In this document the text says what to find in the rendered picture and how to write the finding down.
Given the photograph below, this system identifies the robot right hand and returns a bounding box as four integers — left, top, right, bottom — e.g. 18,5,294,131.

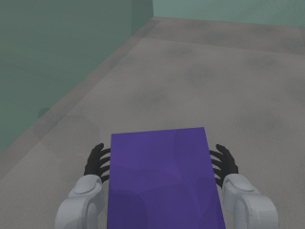
209,144,238,189

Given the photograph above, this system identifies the right robot forearm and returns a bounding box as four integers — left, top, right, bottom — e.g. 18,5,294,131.
222,174,279,229

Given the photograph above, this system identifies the robot left hand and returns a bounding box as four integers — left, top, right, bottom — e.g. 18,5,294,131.
84,143,111,183

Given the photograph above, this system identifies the carton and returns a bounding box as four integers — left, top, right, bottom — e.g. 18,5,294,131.
107,127,226,229

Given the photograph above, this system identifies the left robot forearm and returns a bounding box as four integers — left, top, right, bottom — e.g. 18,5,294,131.
54,175,105,229

